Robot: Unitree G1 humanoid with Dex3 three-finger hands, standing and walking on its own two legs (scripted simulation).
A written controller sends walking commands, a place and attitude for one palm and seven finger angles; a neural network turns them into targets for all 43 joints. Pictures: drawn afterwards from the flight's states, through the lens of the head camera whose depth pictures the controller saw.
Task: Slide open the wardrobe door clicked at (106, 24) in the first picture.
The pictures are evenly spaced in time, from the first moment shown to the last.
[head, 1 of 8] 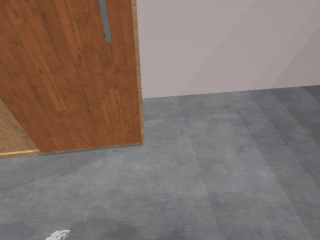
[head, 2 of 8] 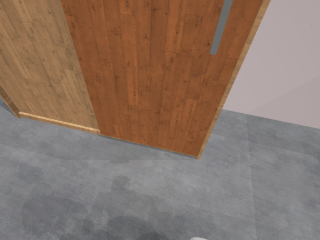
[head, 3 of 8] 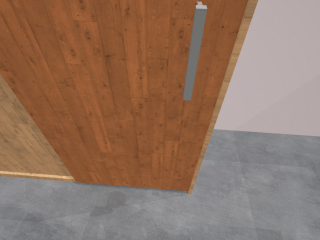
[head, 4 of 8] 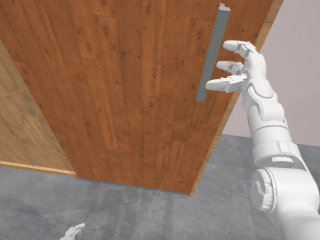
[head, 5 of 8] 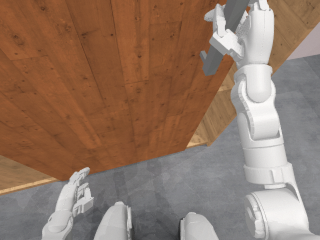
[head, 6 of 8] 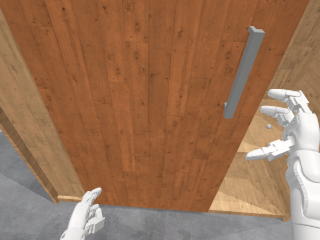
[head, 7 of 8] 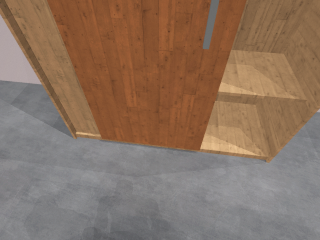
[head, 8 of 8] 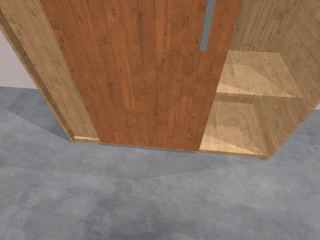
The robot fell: no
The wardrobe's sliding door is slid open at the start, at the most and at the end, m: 0.00 0.52 0.48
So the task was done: yes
